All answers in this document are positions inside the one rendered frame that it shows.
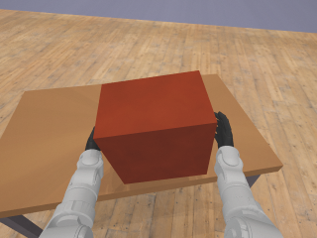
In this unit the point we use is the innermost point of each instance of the robot left hand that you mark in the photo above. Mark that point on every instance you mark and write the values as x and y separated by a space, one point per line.
91 145

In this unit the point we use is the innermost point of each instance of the right robot forearm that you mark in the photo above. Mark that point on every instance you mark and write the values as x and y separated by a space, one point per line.
235 192

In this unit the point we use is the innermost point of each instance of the carton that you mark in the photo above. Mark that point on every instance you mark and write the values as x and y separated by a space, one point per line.
154 128

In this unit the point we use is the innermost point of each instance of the table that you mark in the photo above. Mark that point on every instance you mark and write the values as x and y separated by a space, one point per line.
49 130

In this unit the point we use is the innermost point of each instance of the robot right hand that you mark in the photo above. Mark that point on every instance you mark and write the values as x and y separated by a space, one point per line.
224 136

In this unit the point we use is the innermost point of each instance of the robot left upper arm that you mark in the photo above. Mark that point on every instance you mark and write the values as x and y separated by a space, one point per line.
70 231

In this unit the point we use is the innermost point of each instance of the robot right upper arm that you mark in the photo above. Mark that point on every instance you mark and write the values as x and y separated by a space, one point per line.
244 227

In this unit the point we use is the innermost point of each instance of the left robot forearm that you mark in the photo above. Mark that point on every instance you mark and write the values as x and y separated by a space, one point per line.
79 200

